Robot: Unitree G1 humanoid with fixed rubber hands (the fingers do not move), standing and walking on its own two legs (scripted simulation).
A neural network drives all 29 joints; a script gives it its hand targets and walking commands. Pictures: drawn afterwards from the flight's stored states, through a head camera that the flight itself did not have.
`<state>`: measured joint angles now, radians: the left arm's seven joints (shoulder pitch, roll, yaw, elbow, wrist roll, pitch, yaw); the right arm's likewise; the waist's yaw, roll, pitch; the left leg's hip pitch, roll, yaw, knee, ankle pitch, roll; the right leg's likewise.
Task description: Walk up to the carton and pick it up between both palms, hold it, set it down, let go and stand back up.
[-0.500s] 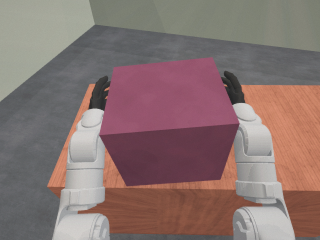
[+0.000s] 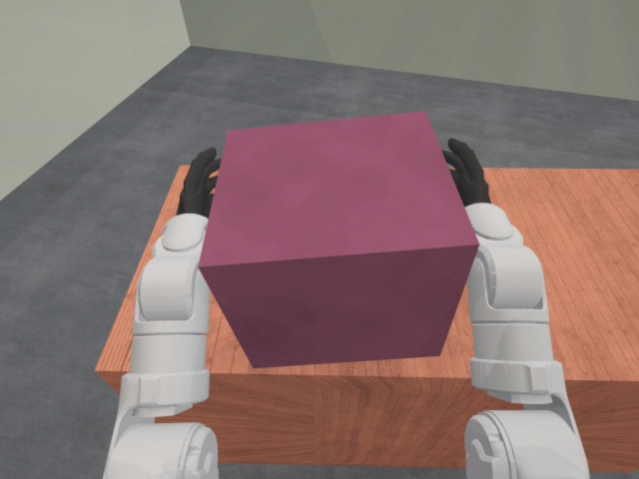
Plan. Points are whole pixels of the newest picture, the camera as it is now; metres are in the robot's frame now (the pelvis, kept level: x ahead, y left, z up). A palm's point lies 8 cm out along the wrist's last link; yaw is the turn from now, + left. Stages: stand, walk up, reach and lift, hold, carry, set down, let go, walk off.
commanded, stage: hold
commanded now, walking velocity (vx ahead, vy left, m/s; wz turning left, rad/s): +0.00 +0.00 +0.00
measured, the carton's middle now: (335, 245) +0.33 -0.01 +0.14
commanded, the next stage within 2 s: none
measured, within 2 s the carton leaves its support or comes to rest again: neither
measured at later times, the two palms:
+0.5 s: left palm (195, 220) +0.36 +0.15 +0.16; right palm (469, 209) +0.36 -0.16 +0.17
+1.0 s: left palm (195, 220) +0.36 +0.15 +0.16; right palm (471, 210) +0.35 -0.16 +0.17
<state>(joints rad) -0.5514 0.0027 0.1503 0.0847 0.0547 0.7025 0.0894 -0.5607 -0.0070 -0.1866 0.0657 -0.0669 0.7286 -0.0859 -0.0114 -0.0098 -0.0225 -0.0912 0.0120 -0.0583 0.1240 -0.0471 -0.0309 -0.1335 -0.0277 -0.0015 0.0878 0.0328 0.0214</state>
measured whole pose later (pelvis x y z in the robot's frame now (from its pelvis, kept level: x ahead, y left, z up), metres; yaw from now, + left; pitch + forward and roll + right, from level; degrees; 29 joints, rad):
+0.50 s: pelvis +0.00 +0.00 +0.00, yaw +0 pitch +0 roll +0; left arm -0.52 -0.01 0.15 0.04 0.06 0.73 0.09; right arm -0.54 0.00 -0.18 0.03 -0.06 0.75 -0.08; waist -0.01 -0.01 -0.02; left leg -0.07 0.01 -0.05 0.11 -0.04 -0.03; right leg -0.12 -0.03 0.00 0.08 0.03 0.02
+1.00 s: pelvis +0.00 +0.00 +0.00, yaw +0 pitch +0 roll +0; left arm -0.53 -0.01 0.15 0.04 0.06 0.72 0.09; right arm -0.54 0.00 -0.18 0.03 -0.07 0.74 -0.08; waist -0.01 -0.01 -0.02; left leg -0.08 0.01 -0.05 0.11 -0.04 -0.03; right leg -0.12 -0.03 0.00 0.08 0.04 0.02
